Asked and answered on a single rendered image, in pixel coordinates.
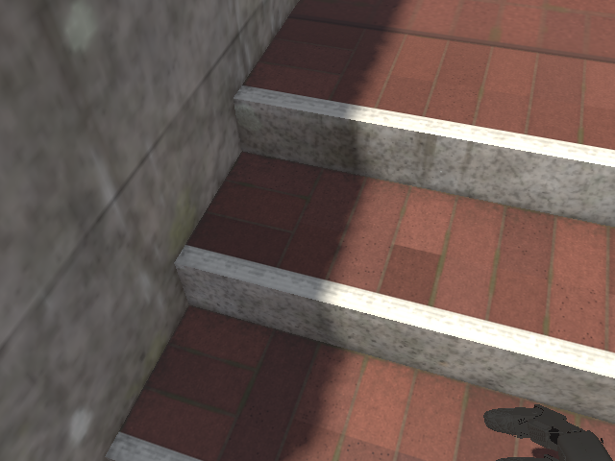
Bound stairs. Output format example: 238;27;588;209
105;99;615;461

